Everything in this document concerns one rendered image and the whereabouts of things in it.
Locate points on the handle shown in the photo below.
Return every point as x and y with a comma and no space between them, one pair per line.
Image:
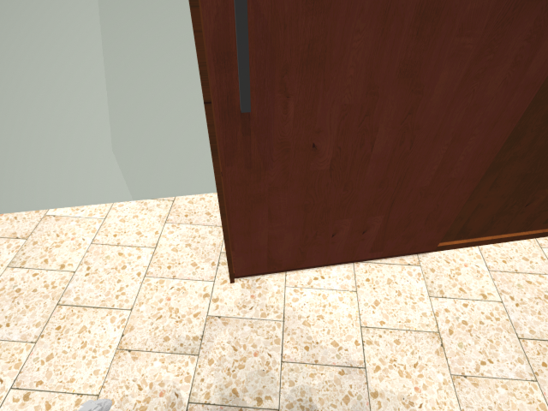
241,30

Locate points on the wardrobe door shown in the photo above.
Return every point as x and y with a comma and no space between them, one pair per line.
371,123
512,195

